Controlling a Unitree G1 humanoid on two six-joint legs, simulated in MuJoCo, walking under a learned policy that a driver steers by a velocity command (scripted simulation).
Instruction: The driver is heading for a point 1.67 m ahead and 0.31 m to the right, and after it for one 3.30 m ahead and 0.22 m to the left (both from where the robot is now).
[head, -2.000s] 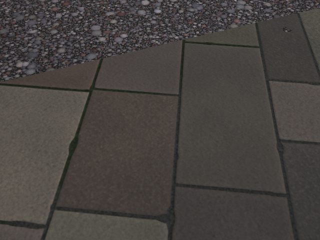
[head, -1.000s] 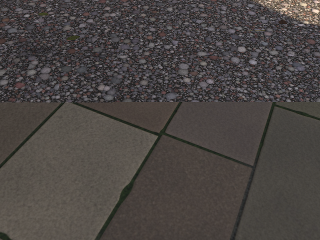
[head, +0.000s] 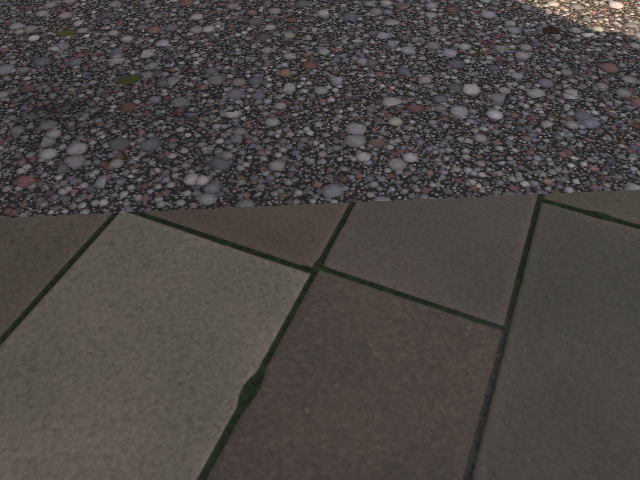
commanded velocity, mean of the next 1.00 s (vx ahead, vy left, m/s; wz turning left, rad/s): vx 0.28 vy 0.00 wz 0.00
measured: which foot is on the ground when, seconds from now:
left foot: down 0.00-0.44, up 0.46-0.90, down 0.92-1.00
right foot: down 0.00-0.94, up 0.96-1.00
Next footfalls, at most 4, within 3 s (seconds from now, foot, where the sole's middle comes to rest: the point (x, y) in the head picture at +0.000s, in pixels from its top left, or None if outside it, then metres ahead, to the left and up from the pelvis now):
0.92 left None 0.47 0.10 -0.77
1.46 right None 0.49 -0.13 -0.77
1.94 left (298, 446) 0.58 0.08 -0.77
2.28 right None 0.44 -0.12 -0.77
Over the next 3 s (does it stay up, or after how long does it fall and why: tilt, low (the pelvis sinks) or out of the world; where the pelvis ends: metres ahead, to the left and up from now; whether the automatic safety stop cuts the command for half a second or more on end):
stays up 0.65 0.05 0.01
